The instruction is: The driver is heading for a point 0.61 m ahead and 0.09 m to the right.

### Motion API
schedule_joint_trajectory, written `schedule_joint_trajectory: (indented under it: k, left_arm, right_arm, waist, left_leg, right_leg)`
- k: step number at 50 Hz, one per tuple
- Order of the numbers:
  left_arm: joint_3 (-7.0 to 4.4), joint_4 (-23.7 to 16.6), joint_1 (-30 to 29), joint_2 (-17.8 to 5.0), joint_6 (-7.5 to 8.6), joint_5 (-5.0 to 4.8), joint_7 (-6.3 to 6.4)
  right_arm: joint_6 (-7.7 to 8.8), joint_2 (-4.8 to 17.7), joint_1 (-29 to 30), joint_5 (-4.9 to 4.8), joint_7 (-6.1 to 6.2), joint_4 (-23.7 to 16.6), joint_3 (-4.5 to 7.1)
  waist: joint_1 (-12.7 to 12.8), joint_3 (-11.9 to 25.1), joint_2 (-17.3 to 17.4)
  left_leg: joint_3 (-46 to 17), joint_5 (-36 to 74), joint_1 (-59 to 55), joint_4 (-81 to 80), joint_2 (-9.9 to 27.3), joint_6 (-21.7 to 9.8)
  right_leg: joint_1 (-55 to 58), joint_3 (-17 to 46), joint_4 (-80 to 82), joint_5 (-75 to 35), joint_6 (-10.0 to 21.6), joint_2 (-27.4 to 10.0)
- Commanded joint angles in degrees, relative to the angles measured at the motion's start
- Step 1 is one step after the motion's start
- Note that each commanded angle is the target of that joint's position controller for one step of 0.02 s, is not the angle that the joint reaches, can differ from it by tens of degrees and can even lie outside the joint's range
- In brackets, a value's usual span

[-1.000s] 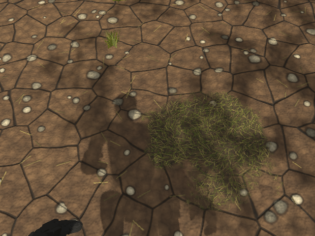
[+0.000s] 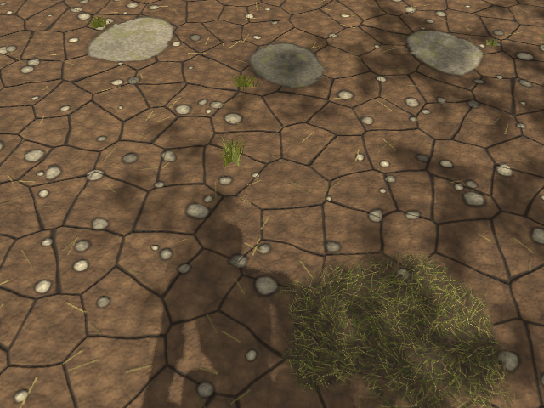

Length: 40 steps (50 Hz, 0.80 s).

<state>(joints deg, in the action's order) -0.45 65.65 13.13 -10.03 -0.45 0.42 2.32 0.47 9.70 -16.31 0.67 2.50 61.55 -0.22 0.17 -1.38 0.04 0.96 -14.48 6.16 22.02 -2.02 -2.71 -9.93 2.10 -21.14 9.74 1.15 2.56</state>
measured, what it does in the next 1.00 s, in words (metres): walks ahead: right foot, then left foot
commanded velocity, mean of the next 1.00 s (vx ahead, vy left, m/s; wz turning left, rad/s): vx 0.65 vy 0.00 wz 0.00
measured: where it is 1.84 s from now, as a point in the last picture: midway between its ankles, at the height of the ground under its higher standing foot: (303, 320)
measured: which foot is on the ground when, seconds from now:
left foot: down 0.00-0.42, up 0.44-0.86, down 0.88-1.00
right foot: down 0.00-0.12, up 0.14-0.40, down 0.42-0.90, up 0.92-1.00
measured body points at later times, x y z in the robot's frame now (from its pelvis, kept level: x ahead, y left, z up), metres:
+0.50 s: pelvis +0.14 -0.07 -0.01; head +0.15 -0.08 +0.44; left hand +0.21 +0.20 -0.14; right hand +0.14 -0.32 -0.17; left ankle +0.01 +0.07 -0.67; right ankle +0.14 -0.15 -0.74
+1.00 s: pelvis +0.52 -0.05 -0.02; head +0.57 -0.06 +0.42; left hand +0.52 +0.20 -0.17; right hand +0.64 -0.31 -0.16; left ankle +0.61 +0.01 -0.74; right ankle +0.33 -0.17 -0.61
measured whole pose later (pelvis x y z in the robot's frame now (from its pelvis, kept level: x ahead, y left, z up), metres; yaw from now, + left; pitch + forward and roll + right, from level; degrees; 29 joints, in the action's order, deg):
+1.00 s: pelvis +0.52 -0.05 -0.02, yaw -1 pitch +1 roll +1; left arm -2.7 57.8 19.3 -12.0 5.7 -0.1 1.1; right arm 5.1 13.8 -7.5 2.0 -1.0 52.6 3.2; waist 0.8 -5.6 -0.4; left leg 7.6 -8.5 23.6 31.5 -3.3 -5.1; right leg -15.4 2.3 -74.8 21.2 4.1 1.0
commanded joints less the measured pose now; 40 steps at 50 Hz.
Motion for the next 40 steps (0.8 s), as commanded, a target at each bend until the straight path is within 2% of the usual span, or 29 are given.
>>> schedule_joint_trajectory:
  k: [1,3,4,5,6,7,8,9,11,12,14,15,17,18,19,20,21,22,23,24,25,26,27,28,31,34,38,39,40]
  left_arm:
    - [-0.57,0.0,2.7,-4.6,0.20,-0.01,0.26]
    - [-0.48,0.4,2.8,-4.3,0.18,-0.02,0.31]
    - [-0.44,0.7,3.6,-4.0,0.08,0.09,0.29]
    - [-1.12,0.1,3.4,-5.3,-0.21,0.33,0.06]
    - [-1.63,-1.8,0.1,-6.5,-0.41,1.09,-0.59]
    - [-1.33,-4.8,-4.8,-4.8,-0.14,1.55,-1.50]
    - [-1.29,-7.7,-9.7,-4.5,0.47,1.92,-2.07]
    - [-1.72,-8.6,-10.6,-5.0,1.17,1.84,-2.51]
    - [-2.43,-8.1,-7.0,-5.3,2.65,1.85,-3.67]
    - [-2.75,-8.3,-6.6,-5.5,3.09,1.56,-4.09]
    - [-2.94,-9.8,-7.9,-4.8,3.15,1.12,-4.52]
    - [-2.89,-10.8,-8.8,-4.4,3.00,0.99,-4.59]
    - [-3.13,-11.8,-8.8,-4.7,2.78,0.77,-4.55]
    - [-3.30,-11.9,-7.0,-4.9,2.88,0.64,-4.48]
    - [-3.59,-11.2,-3.4,-5.1,3.18,0.65,-4.32]
    - [-4.30,-9.4,3.2,-6.1,3.71,0.84,-3.89]
    - [-5.83,-5.7,15.9,-9.5,4.73,1.20,-3.07]
    - [-7.37,-4.1,25.5,-17.3,5.41,2.68,-2.32]
    - [-5.65,-5.3,18.8,-12.4,4.98,2.59,-2.37]
    - [-5.28,-7.9,10.4,-12.0,4.96,2.20,-2.48]
    - [-4.83,-8.8,7.7,-10.1,5.49,1.69,-2.86]
    - [-4.47,-8.9,6.9,-9.6,5.90,1.20,-2.84]
    - [-3.79,-8.5,6.6,-7.8,6.36,1.03,-2.64]
    - [-3.43,-8.0,7.6,-7.0,6.78,0.96,-2.43]
    - [-3.22,-7.0,12.0,-7.2,7.59,0.67,-2.37]
    - [-2.75,-7.0,14.4,-6.4,8.20,0.46,-2.62]
    - [-2.56,-6.3,16.4,-7.3,8.85,-0.16,-2.05]
    - [-2.59,-6.2,16.5,-8.0,8.79,-0.18,-2.02]
    - [-2.72,-6.2,16.2,-9.2,8.74,0.12,-1.99]
  right_arm:
    - [0.35,4.7,-3.1,0.02,0.24,-0.3,0.70]
    - [0.35,4.5,-3.4,0.03,0.28,0.2,0.63]
    - [0.23,5.1,-5.0,0.21,0.14,0.8,0.96]
    - [-0.22,7.8,-6.0,0.26,-0.08,0.8,2.07]
    - [-0.66,9.9,-9.0,0.41,-0.41,1.0,3.00]
    - [-0.78,11.4,-11.9,0.25,-0.49,1.9,3.84]
    - [-0.39,10.1,-12.0,0.43,-0.46,2.0,3.94]
    - [0.30,8.9,-10.9,0.64,-0.55,1.5,3.91]
    - [1.96,9.2,-7.8,0.69,-0.79,0.1,4.43]
    - [2.69,9.2,-6.7,0.42,-0.85,-0.5,4.57]
    - [3.61,9.2,-5.6,0.11,-0.91,-1.3,4.78]
    - [3.89,9.6,-5.7,0.13,-0.96,-1.4,4.95]
    - [4.18,10.1,-5.8,0.19,-1.31,-1.7,5.26]
    - [4.27,10.6,-5.5,0.09,-1.51,-2.0,5.47]
    - [4.37,10.9,-4.4,-0.09,-1.74,-2.4,5.63]
    - [4.67,11.1,-3.3,0.03,-2.06,-2.9,5.60]
    - [5.12,9.9,-1.8,0.89,-2.44,-3.7,5.05]
    - [5.75,3.4,0.5,0.22,-3.04,-8.0,3.43]
    - [5.93,5.6,4.1,0.95,-3.49,-9.8,4.14]
    - [5.82,6.4,6.2,0.83,-4.03,-11.0,4.23]
    - [5.98,7.2,5.5,0.82,-4.76,-10.3,4.30]
    - [5.72,6.8,3.9,1.35,-5.21,-9.8,4.39]
    - [4.92,6.5,3.5,2.16,-5.55,-9.7,4.31]
    - [4.07,5.8,4.3,2.29,-5.95,-10.2,4.14]
    - [2.54,5.7,11.8,1.80,-6.24,-13.2,3.79]
    - [2.47,5.5,20.7,1.35,-6.31,-17.0,3.28]
    - [2.65,4.6,26.4,0.61,-6.34,-19.8,2.33]
    - [2.73,5.0,26.2,0.57,-6.03,-20.0,2.34]
    - [2.82,5.7,25.0,0.45,-5.56,-20.0,2.55]
  waist:
    - [0.1,-1.5,0.6]
    - [0.1,-1.7,0.6]
    - [-0.4,0.5,1.2]
    - [-1.1,-0.4,3.8]
    - [-3.2,-4.1,6.0]
    - [-4.9,-8.6,10.6]
    - [-5.7,-13.0,9.9]
    - [-4.3,-12.5,5.6]
    - [-1.5,-7.0,3.1]
    - [-0.9,-5.4,3.6]
    - [-0.4,-4.8,6.3]
    - [-0.5,-5.5,7.9]
    - [-0.5,-6.9,7.9]
    - [0.3,-7.1,7.0]
    - [2.2,-6.9,5.2]
    - [5.3,-5.0,2.4]
    - [11.1,0.8,-4.5]
    - [12.8,6.2,-23.1]
    - [8.8,2.8,-15.1]
    - [4.7,-1.5,-7.9]
    - [3.1,-0.5,-2.4]
    - [1.0,0.1,-2.4]
    - [-0.2,-0.8,-3.1]
    - [-0.5,-2.0,-3.9]
    - [0.5,-6.3,-1.7]
    - [1.8,-8.9,-1.4]
    - [2.1,-9.8,-2.0]
    - [1.6,-8.7,-2.1]
    - [0.5,-6.5,-3.8]
  left_leg:
    - [-6.6,8.9,3.3,-4.5,7.4,-1.1]
    - [-6.6,9.0,3.2,-4.5,7.3,-1.1]
    - [-6.7,-3.1,2.2,-5.6,6.4,-1.6]
    - [-9.2,-20.6,2.4,-6.5,6.4,-3.5]
    - [-15.9,-35.3,2.0,-10.5,10.0,-6.5]
    - [-24.5,-43.3,1.1,-16.7,16.9,-10.3]
    - [-29.5,-38.9,1.5,-20.1,21.9,-12.8]
    - [-29.0,-32.6,-0.5,-20.2,22.0,-12.8]
    - [-23.0,-23.1,-4.7,-18.6,19.3,-11.1]
    - [-19.4,-20.1,-4.1,-18.4,17.4,-10.1]
    - [-14.4,-18.2,0.2,-18.5,14.8,-8.7]
    - [-13.3,-18.6,2.9,-18.5,14.8,-8.7]
    - [-11.7,-18.7,6.8,-17.7,15.1,-9.3]
    - [-11.2,-19.4,9.2,-16.5,15.5,-9.8]
    - [-10.0,-18.8,12.7,-13.7,15.3,-9.8]
    - [-7.5,-12.2,17.0,-6.6,13.4,-9.4]
    - [-2.5,-1.2,23.6,11.8,9.0,-8.2]
    - [4.6,-9.9,37.8,38.0,0.5,-4.5]
    - [-4.4,-10.2,45.0,49.2,-1.2,-5.7]
    - [-5.5,-3.4,48.3,52.8,4.1,-6.2]
    - [-5.6,1.9,44.5,51.0,6.7,-5.6]
    - [-4.9,3.4,41.1,48.2,8.2,-4.7]
    - [-4.3,4.2,39.2,46.6,9.1,-3.3]
    - [-3.3,5.2,39.1,46.2,9.4,-2.2]
    - [-0.3,9.7,44.3,41.9,9.4,-0.4]
    - [2.6,14.5,42.1,29.8,8.2,0.5]
    - [6.7,19.2,32.6,15.2,5.7,-2.6]
    - [7.7,18.3,30.4,13.1,4.4,-3.7]
    - [8.5,16.4,26.8,12.1,2.4,-4.8]
  right_leg:
    - [1.4,5.5,2.2,-7.3,1.4,-6.1]
    - [1.3,5.5,2.2,-7.3,1.3,-6.2]
    - [1.2,4.2,1.0,1.7,1.8,-4.5]
    - [-2.8,1.4,-3.9,16.4,2.8,-1.3]
    - [-12.2,0.3,-9.4,24.6,3.2,0.1]
    - [-20.0,-4.3,-17.1,21.2,2.7,0.4]
    - [-26.5,-4.1,-24.8,15.8,2.2,-3.3]
    - [-30.4,-2.7,-28.6,12.9,1.7,-4.9]
    - [-30.3,-2.3,-29.4,8.7,0.9,-6.3]
    - [-27.7,-3.1,-27.6,7.4,0.6,-6.0]
    - [-21.8,-4.6,-22.2,5.6,0.3,-5.3]
    - [-18.6,-5.1,-18.6,5.9,0.5,-5.4]
    - [-12.3,-7.6,-13.5,7.3,1.1,-4.5]
    - [-8.1,-9.2,-11.6,6.5,1.5,-4.0]
    - [-1.8,-10.6,-9.3,4.9,2.1,-3.0]
    - [7.7,-11.3,-7.7,6.3,2.8,-1.4]
    - [22.0,-5.1,-4.9,12.5,4.3,-4.3]
    - [30.2,26.7,9.2,41.4,9.5,-22.2]
    - [23.1,43.0,15.9,48.2,11.0,-24.6]
    - [18.2,34.4,12.7,42.1,10.2,-24.4]
    - [14.1,26.9,12.3,34.0,9.3,-21.4]
    - [11.1,21.7,13.8,29.6,8.4,-19.1]
    - [8.2,18.0,15.4,26.4,7.5,-17.1]
    - [6.8,15.4,16.4,23.6,7.5,-15.9]
    - [6.4,9.2,18.9,13.3,8.5,-13.7]
    - [4.9,3.7,21.5,1.9,9.4,-11.7]
    - [9.2,-1.7,25.8,-19.0,8.9,-12.8]
    - [12.5,-3.5,23.8,-28.8,8.6,-12.9]
    - [15.6,-4.5,19.8,-43.5,8.2,-13.7]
